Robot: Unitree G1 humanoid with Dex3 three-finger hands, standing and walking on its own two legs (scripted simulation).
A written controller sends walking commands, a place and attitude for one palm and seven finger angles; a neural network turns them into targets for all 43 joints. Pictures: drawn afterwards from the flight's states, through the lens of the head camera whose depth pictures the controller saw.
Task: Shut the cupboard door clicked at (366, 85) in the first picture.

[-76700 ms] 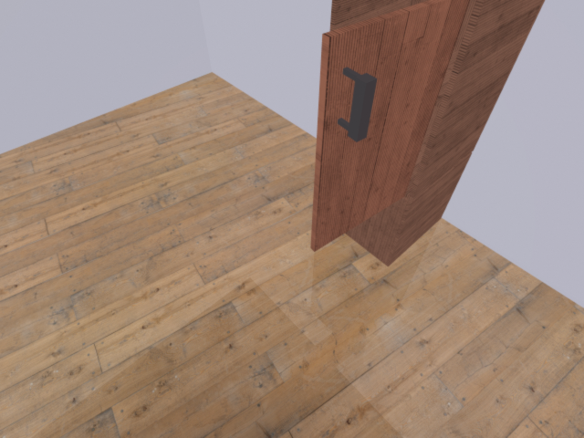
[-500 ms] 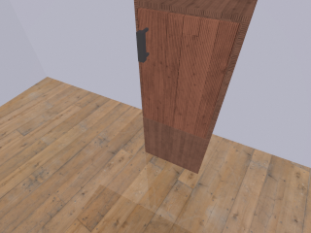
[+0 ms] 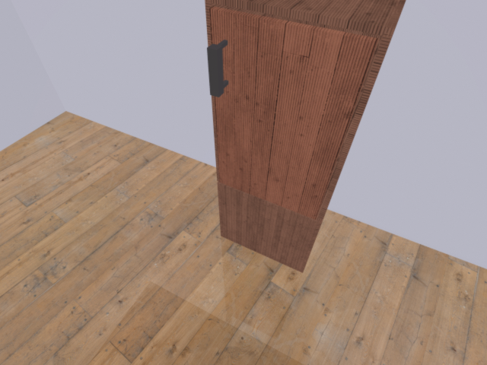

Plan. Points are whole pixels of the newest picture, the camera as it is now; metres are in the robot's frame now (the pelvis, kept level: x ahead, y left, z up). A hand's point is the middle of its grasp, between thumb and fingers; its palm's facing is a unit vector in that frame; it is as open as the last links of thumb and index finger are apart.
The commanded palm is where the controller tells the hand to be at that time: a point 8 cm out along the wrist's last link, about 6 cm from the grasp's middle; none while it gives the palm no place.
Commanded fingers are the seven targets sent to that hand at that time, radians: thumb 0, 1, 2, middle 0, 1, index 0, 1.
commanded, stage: look to check the result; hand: left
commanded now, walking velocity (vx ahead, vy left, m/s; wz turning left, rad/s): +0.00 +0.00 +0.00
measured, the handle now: (220, 68) +0.75 +0.10 +0.13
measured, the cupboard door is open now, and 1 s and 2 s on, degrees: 0 0 0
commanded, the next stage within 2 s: stand and wait in 0.52 s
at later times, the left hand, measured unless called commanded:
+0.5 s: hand out of the picture -0.03 +0.14 -0.18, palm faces +0.07 -0.98 -0.16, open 7.4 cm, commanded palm none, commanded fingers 0.00 0.90 0.90 -0.20 -0.30 -0.20 -0.30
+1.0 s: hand out of the picture -0.01 +0.14 -0.18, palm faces +0.06 -0.98 -0.17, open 7.4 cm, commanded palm none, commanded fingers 0.00 0.90 0.90 -0.20 -0.30 -0.20 -0.30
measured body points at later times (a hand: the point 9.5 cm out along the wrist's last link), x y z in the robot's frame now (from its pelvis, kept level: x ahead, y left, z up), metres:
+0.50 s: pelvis +0.02 -0.01 +0.00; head +0.04 -0.01 +0.45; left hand -0.04 +0.20 -0.16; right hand +0.02 -0.23 -0.16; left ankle +0.06 +0.11 -0.73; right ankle -0.07 -0.11 -0.73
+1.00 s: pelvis +0.04 -0.02 +0.00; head +0.05 -0.01 +0.45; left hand -0.01 +0.19 -0.16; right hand +0.03 -0.24 -0.16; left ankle +0.06 +0.11 -0.73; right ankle -0.07 -0.11 -0.73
